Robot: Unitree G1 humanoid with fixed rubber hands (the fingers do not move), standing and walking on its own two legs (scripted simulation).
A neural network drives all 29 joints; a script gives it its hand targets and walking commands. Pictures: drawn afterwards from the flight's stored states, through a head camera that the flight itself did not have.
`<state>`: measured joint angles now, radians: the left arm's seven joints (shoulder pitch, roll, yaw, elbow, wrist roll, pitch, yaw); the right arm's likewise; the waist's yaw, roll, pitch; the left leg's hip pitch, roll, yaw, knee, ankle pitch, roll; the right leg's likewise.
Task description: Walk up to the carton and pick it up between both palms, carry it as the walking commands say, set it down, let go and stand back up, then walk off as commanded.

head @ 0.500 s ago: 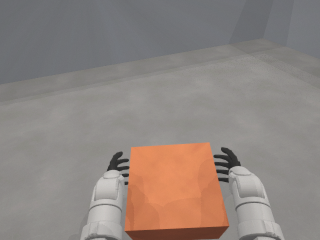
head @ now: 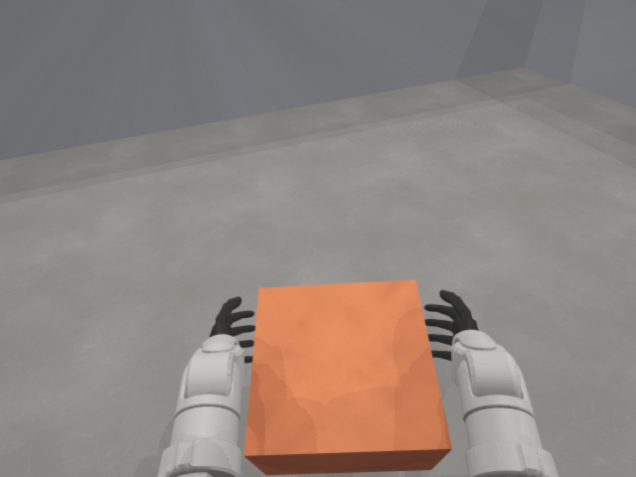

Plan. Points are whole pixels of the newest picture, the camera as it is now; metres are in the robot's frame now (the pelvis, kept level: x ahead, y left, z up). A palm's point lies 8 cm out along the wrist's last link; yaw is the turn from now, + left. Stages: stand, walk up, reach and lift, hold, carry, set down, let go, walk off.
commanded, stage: hold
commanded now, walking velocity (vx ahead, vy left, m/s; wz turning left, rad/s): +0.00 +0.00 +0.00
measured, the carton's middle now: (342, 376) +0.29 +0.00 -0.05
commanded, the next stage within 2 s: carry in 0.26 s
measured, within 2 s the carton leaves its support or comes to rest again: neither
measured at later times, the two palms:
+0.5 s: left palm (222, 356) +0.26 +0.15 +0.05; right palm (473, 353) +0.25 -0.16 +0.05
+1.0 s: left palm out of the picture +0.08 +0.07 +0.04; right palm out of the picture +0.00 -0.23 +0.04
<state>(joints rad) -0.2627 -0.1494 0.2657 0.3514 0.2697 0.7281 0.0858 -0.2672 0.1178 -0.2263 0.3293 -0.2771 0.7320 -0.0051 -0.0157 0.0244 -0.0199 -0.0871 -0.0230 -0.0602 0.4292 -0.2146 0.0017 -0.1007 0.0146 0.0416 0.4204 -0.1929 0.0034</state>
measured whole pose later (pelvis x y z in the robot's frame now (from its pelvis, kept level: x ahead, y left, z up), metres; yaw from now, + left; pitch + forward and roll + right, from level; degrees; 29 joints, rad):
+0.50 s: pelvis -0.04 +0.00 -0.03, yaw -3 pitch -2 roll +0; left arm -0.27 -0.14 0.18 0.11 0.17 0.88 0.18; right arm -0.30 0.14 -0.19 0.12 -0.19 0.86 -0.15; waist 0.02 0.02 -0.10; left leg -0.38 -0.01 -0.01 0.70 -0.29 0.00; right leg -0.41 0.04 0.08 0.69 -0.25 0.01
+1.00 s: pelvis -0.20 +0.00 -0.04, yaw -14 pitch +0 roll +2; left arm -0.16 -0.14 0.10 -0.31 0.11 1.25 0.20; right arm -0.15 0.13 -0.09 -0.35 -0.10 1.25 -0.23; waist -0.03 -0.01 -0.03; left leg -0.61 0.01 0.04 1.15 -0.43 -0.03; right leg -0.59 0.05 -0.02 0.62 -0.03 -0.07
